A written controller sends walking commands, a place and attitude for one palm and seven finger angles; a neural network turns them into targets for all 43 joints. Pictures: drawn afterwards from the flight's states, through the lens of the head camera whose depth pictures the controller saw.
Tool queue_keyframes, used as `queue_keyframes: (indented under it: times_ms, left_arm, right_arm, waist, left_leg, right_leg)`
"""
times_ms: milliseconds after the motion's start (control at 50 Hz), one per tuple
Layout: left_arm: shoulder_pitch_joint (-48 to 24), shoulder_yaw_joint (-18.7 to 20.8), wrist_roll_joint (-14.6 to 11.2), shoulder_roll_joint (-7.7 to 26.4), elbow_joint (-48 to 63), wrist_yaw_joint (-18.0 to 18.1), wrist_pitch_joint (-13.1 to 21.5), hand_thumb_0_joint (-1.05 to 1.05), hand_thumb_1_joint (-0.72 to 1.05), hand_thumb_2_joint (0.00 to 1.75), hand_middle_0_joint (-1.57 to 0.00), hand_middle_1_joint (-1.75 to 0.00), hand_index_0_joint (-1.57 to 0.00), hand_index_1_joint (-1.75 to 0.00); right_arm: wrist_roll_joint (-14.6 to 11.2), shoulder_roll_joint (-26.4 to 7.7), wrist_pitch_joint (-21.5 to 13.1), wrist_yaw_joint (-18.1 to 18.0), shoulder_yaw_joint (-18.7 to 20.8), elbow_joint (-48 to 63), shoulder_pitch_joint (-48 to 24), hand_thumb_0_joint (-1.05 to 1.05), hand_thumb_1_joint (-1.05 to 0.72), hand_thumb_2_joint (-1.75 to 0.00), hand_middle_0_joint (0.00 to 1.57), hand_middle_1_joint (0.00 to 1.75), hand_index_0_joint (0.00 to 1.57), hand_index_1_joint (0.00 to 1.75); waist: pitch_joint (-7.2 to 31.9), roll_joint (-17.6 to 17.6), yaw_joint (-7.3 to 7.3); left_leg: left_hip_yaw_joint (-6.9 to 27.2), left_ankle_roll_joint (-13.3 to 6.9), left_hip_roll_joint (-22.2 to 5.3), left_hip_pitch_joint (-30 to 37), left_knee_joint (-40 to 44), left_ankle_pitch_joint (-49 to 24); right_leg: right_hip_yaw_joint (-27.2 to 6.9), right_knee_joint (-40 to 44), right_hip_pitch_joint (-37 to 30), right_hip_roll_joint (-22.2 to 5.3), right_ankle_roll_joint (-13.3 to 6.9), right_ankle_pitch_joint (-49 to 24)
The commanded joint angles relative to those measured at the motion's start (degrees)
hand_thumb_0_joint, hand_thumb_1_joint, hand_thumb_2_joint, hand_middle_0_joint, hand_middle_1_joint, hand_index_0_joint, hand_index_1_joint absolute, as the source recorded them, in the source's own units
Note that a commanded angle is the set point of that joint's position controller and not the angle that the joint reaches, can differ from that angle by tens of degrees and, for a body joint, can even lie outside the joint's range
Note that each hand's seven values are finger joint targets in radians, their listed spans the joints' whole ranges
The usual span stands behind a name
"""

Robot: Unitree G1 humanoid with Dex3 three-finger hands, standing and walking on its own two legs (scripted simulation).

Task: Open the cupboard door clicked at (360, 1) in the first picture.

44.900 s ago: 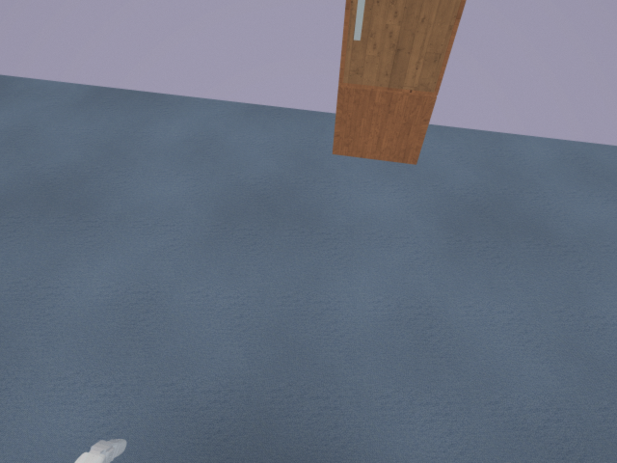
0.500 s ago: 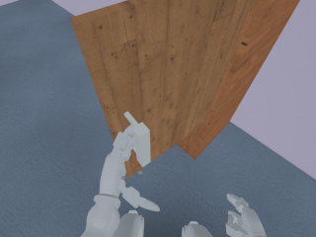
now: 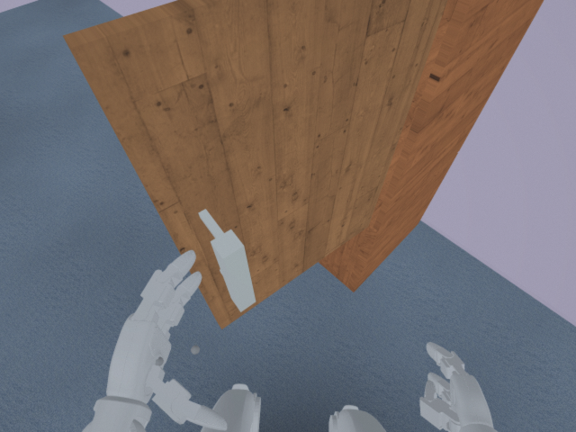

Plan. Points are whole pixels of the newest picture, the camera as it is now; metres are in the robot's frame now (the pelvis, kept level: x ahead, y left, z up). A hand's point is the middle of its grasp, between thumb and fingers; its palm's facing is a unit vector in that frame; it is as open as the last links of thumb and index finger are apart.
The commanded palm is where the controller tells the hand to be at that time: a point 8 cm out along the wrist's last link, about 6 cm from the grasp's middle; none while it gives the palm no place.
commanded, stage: slide the hand sideways off the handle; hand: left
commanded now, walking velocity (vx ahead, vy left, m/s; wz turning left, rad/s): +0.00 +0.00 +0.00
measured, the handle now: (227, 262) +0.33 +0.10 +0.05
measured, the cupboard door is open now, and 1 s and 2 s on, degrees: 82 82 82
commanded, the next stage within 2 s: draw the hand back to the body in 0.14 s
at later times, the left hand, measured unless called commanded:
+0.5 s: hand (129, 355) +0.20 +0.18 +0.10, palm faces -0.03 -1.00 -0.06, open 16.3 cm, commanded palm +0.17 +0.23 +0.10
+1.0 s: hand (21, 345) +0.19 +0.24 +0.16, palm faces +0.23 -0.91 -0.34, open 14.3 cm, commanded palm +0.16 +0.29 +0.20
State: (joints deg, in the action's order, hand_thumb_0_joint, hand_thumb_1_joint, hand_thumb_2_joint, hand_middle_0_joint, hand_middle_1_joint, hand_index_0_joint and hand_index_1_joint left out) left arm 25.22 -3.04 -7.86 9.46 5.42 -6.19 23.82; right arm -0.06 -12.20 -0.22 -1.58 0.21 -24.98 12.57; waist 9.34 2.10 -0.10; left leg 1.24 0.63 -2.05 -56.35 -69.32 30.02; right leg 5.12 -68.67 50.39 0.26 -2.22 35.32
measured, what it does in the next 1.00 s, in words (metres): rises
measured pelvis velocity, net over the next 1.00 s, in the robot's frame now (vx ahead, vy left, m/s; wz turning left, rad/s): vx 0.01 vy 0.04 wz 0.00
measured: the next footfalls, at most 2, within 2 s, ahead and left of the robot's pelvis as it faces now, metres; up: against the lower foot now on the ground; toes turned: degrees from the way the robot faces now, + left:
none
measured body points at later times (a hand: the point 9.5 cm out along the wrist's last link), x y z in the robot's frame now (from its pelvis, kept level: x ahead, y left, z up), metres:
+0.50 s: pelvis +0.00 +0.01 +0.02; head +0.04 +0.00 +0.46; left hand +0.19 +0.23 +0.11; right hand +0.18 -0.22 -0.06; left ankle +0.03 +0.13 -0.64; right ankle -0.02 -0.10 -0.64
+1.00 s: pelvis +0.01 +0.04 +0.07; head +0.01 +0.03 +0.52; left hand +0.17 +0.29 +0.18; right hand +0.19 -0.18 +0.00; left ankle +0.03 +0.13 -0.64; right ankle -0.02 -0.10 -0.64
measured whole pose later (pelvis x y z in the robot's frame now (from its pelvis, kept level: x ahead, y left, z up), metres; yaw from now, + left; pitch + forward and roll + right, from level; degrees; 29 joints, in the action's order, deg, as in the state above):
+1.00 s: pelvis +0.01 +0.04 +0.07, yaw +0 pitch +5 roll -2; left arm 37.2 6.3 -3.7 18.0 24.6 6.6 1.5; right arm -1.8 -12.3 -2.4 -6.9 -2.9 -25.7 15.8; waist 7.0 3.7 1.9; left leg -1.2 -2.4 -0.3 -29.3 -46.7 22.2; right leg 2.9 -43.1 22.9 -0.8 1.1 24.8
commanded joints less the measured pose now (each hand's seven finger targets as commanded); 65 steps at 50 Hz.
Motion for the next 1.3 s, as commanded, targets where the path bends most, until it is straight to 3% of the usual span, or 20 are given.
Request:
queue_keyframes:
  times_ms: [0,80,160,240,280,340,500,540,640,720,740,760,780,800,840,900,980,1060,1200,1280]
  left_arm:
    - [1.45,7.27,-3.06,4.97,11.96,-1.09,4.21,0.0,-0.5,0.3,-0.15,-0.3,-0.15,-0.3]
    - [3.52,10.45,-4.94,6.68,10.73,-3.39,5.09,0.0,-0.5,0.3,-0.15,-0.3,-0.15,-0.3]
    - [1.02,7.53,-6.17,5.3,12.57,-6.33,6.57,0.0,-0.5,0.3,-0.15,-0.3,-0.15,-0.3]
    - [1.6,8.4,-7.13,7.27,14.9,-8.04,6.62,0.0,-0.5,0.3,-0.15,-0.3,-0.15,-0.3]
    - [2.0,11.94,-7.18,11.19,18.12,-7.42,5.4,0.0,-0.5,0.3,-0.15,-0.3,-0.15,-0.3]
    - [5.62,12.52,-7.35,10.71,21.78,-5.87,2.53,0.0,-0.5,0.3,-0.15,-0.3,-0.15,-0.3]
    - [6.1,10.42,-8.11,7.76,18.59,-5.43,-4.26,0.0,-0.5,0.3,-0.15,-0.3,-0.15,-0.3]
    - [4.99,11.01,-8.22,9.41,20.35,-6.23,-4.28,0.0,-0.5,0.3,-0.15,-0.3,-0.15,-0.3]
    - [4.31,15.68,-9.31,13.42,24.79,-6.69,-3.78,0.0,-0.47,0.32,-0.15,-0.3,-0.15,-0.3]
    - [6.25,16.99,-10.22,13.1,25.98,-6.82,-5.29,0.0,-0.32,0.37,-0.16,-0.3,-0.16,-0.3]
    - [7.57,17.43,-1.27,20.15,30.14,1.64,-9.66,0.0,-0.29,0.39,-0.16,-0.3,-0.16,-0.3]
    - [9.96,14.43,-0.24,14.86,31.23,5.56,-12.56,0.0,-0.26,0.4,-0.16,-0.3,-0.16,-0.3]
    - [10.56,13.72,0.48,13.62,31.56,7.56,-14.29,0.0,-0.22,0.42,-0.16,-0.3,-0.16,-0.3]
    - [12.75,11.69,1.73,11.44,30.45,9.07,-15.93,0.0,-0.18,0.43,-0.16,-0.3,-0.16,-0.3]
    - [12.34,13.23,3.13,13.44,31.36,11.53,-17.76,0.0,-0.12,0.47,-0.16,-0.3,-0.16,-0.3]
    - [9.86,14.6,4.36,15.04,31.46,13.72,-18.92,0.0,-0.01,0.51,-0.17,-0.3,-0.17,-0.3]
    - [4.92,17.3,5.29,17.87,33.33,15.63,-19.09,0.0,0.13,0.57,-0.17,-0.3,-0.17,-0.3]
    - [3.25,17.7,5.6,16.97,33.56,16.1,-19.12,0.0,0.27,0.63,-0.18,-0.3,-0.18,-0.3]
    - [3.2,22.18,4.89,17.88,31.08,15.41,-18.9,0.0,0.51,0.74,-0.19,-0.3,-0.19,-0.3]
    - [1.68,26.3,4.48,20.44,31.02,15.21,-18.27,0.0,0.65,0.8,-0.19,-0.3,-0.19,-0.3]
  right_arm:
    - [-0.19,-5.8,-3.44,-0.86,2.63,8.78,-2.55,0.0,-0.9,-0.9,0.2,0.3,0.2,0.3]
    - [-0.29,-5.85,-3.75,-1.45,2.89,8.01,-2.88,0.0,-0.9,-0.9,0.2,0.3,0.2,0.3]
    - [-0.45,-6.22,-5.02,-1.78,2.84,7.62,-2.51,0.0,-0.9,-0.9,0.2,0.3,0.2,0.3]
    - [-0.62,-6.75,-5.79,-2.15,3.1,7.74,-2.09,0.0,-0.9,-0.9,0.2,0.3,0.2,0.3]
    - [-0.81,-6.88,-5.6,-2.49,3.19,8.23,-2.24,0.0,-0.9,-0.9,0.2,0.3,0.2,0.3]
    - [-1.54,-6.08,-5.01,-2.47,3.04,9.65,-2.2,0.0,-0.9,-0.9,0.2,0.3,0.2,0.3]
    - [-2.31,-6.89,-4.77,-2.97,1.71,10.77,-2.33,0.0,-0.9,-0.9,0.2,0.3,0.2,0.3]
    - [-2.21,-7.27,-5.38,-3.22,1.47,10.87,-1.8,0.0,-0.9,-0.9,0.2,0.3,0.2,0.3]
    - [-2.47,-6.95,-6.96,-3.22,0.87,10.8,-1.82,0.0,-0.9,-0.9,0.2,0.3,0.2,0.3]
    - [-3.04,-6.63,-7.85,-2.69,0.55,10.32,-2.27,0.0,-0.9,-0.9,0.2,0.3,0.2,0.3]
    - [-2.51,-6.45,-6.47,-4.45,0.43,11.34,-2.85,0.0,-0.9,-0.9,0.2,0.3,0.2,0.3]
    - [-2.2,-5.45,-5.95,-4.93,-0.26,11.72,-2.51,0.0,-0.9,-0.9,0.2,0.3,0.2,0.3]
    - [-2.24,-5.55,-5.98,-5.08,-0.14,11.43,-2.76,0.0,-0.9,-0.9,0.2,0.3,0.2,0.3]
    - [-2.21,-5.35,-5.43,-5.01,-0.42,10.81,-2.25,0.0,-0.9,-0.9,0.2,0.3,0.2,0.3]
    - [-1.93,-5.81,-4.71,-5.06,-0.51,10.14,-2.37,0.0,-0.9,-0.9,0.2,0.3,0.2,0.3]
    - [-1.56,-6.34,-4.76,-5.46,-0.68,9.52,-2.84,0.0,-0.9,-0.9,0.2,0.3,0.2,0.3]
    - [-1.19,-6.78,-6.09,-5.88,-1.07,7.77,-3.36,0.0,-0.9,-0.9,0.2,0.3,0.2,0.3]
    - [-1.14,-6.5,-7.5,-5.47,-1.47,5.92,-3.97,0.0,-0.9,-0.9,0.2,0.3,0.2,0.3]
    - [-0.86,-6.47,-8.41,-4.29,-1.11,3.02,-5.83,0.0,-0.9,-0.9,0.2,0.3,0.2,0.3]
    - [-0.64,-6.67,-8.38,-3.93,-0.75,1.88,-6.65,0.0,-0.9,-0.9,0.2,0.3,0.2,0.3]
  waist:
    - [12.94,-3.47,-0.22]
    - [12.61,-3.45,-0.03]
    - [12.37,-2.7,-1.84]
    - [13.77,-1.82,-1.41]
    - [15.57,-0.34,0.12]
    - [15.65,1.36,1.16]
    - [4.34,-2.31,-1.28]
    - [4.77,-2.63,-1.6]
    - [5.82,1.68,0.14]
    - [5.49,4.58,0.84]
    - [5.99,5.29,4.15]
    - [3.2,5.97,2.39]
    - [2.12,3.77,2.3]
    - [-0.15,5.66,1.76]
    - [-0.58,3.73,1.61]
    - [-0.89,-0.41,1.44]
    - [-0.53,0.8,1.84]
    - [-2.84,2.78,2.01]
    - [-5.14,2.14,3.04]
    - [-4.86,0.82,3.74]
  left_leg:
    - [-0.18,-1.62,2.57,8.92,5.98,-14.31]
    - [-0.19,-1.48,2.6,6.85,4.83,-14.09]
    - [0.03,-1.64,2.44,6.98,3.46,-12.91]
    - [0.46,-1.81,2.21,8.15,3.95,-13.16]
    - [0.31,-2.05,2.3,10.4,5.91,-14.21]
    - [0.02,-2.11,2.4,15.75,9.99,-16.16]
    - [1.12,-2.1,2.2,17.27,15.95,-9.1]
    - [1.36,-2.27,2.14,18.86,16.73,-9.32]
    - [1.64,-1.99,2.04,22.91,19.75,-10.8]
    - [2.02,-1.6,1.72,26.03,22.14,-13.09]
    - [1.18,-1.69,1.19,27.4,25.6,-12.89]
    - [1.05,-1.55,1.2,28.12,27.04,-11.51]
    - [1.69,-1.55,0.95,27.98,27.75,-11.07]
    - [1.54,-1.55,0.62,28.86,28.39,-11.42]
    - [1.67,-1.62,0.45,30.37,29.67,-12.99]
    - [1.24,-1.91,0.4,33.19,31.71,-14.93]
    - [1.65,-1.94,0.31,37.77,35.24,-15.83]
    - [2.12,-1.5,0.08,41.1,38.65,-17.97]
    - [0.97,-0.89,-0.16,45.06,42.53,-25.24]
    - [0.14,-0.97,-0.01,46.6,44.07,-27.63]
  right_leg:
    - [-5.61,11.56,-9.38,0.02,1.91,-24.95]
    - [-7.09,11.66,-10.25,-0.4,2.36,-25.96]
    - [-7.81,11.75,-7.35,-0.74,2.89,-24.61]
    - [-7.27,11.59,-6.9,-0.41,2.58,-23.17]
    - [-6.74,12.22,-9.2,0.19,1.88,-21.82]
    - [-4.19,13.36,-10.92,1.02,1.44,-22.29]
    - [-1.99,20.15,-10.35,1.58,1.91,-12.91]
    - [-2.09,21.0,-11.02,1.56,1.88,-13.12]
    - [-1.39,21.95,-13.96,1.94,1.25,-14.25]
    - [-0.18,22.51,-16.02,2.27,1.02,-16.88]
    - [-3.82,26.37,-17.58,0.54,0.26,-16.91]
    - [-3.12,27.53,-17.61,0.19,0.45,-15.72]
    - [-2.84,28.31,-17.98,0.27,0.54,-15.59]
    - [-2.36,28.41,-18.24,0.17,0.69,-15.76]
    - [-1.74,29.75,-20.7,0.16,0.69,-17.21]
    - [-1.68,32.24,-23.93,-0.03,1.01,-18.72]
    - [-1.91,35.08,-27.76,-0.28,0.93,-19.7]
    - [-1.69,37.3,-30.29,-0.36,1.0,-20.84]
    - [-1.68,41.47,-36.74,-0.27,1.04,-25.96]
    - [-1.77,43.54,-40.07,-0.05,0.9,-28.85]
